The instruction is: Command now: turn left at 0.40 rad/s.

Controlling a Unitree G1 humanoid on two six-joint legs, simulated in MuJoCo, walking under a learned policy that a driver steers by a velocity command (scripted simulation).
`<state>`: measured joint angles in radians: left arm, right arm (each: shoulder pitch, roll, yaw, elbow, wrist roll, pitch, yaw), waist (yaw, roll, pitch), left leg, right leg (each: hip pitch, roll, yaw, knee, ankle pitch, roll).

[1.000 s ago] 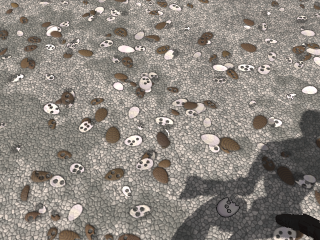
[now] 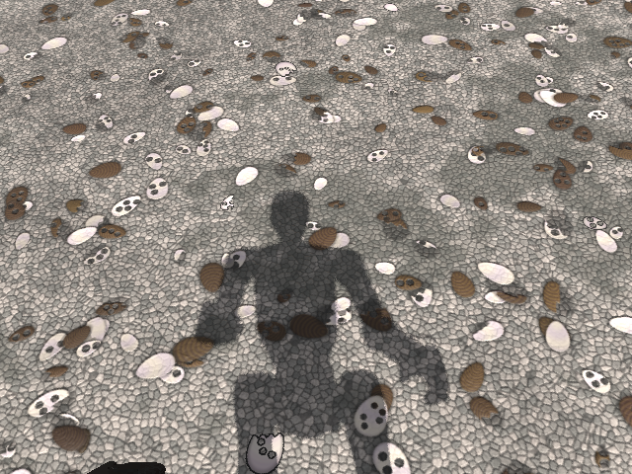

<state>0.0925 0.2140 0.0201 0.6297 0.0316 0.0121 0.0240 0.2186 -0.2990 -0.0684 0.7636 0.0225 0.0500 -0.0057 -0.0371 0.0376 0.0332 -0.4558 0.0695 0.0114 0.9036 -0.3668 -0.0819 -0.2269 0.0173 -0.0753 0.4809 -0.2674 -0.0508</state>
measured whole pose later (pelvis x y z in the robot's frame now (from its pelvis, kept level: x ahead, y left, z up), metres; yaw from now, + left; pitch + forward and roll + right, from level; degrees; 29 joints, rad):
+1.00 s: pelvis +0.39 +0.22 +0.00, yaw +40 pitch +3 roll -1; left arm 0.57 0.28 0.05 0.92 0.02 -0.08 -0.01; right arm -0.01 -0.30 0.00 0.59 -0.06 -0.05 0.08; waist 0.12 0.05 -0.01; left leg -0.66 0.03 -0.02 0.82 -0.17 0.04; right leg 0.03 0.03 0.01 0.26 -0.34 -0.01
